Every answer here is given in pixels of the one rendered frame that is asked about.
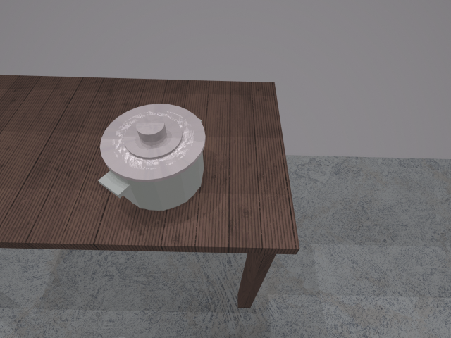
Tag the lid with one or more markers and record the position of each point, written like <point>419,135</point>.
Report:
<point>129,157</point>

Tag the knob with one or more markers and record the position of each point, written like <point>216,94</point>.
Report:
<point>151,128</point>

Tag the pot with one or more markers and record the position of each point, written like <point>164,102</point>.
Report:
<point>161,195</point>

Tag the table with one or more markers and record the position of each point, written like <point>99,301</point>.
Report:
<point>50,164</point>

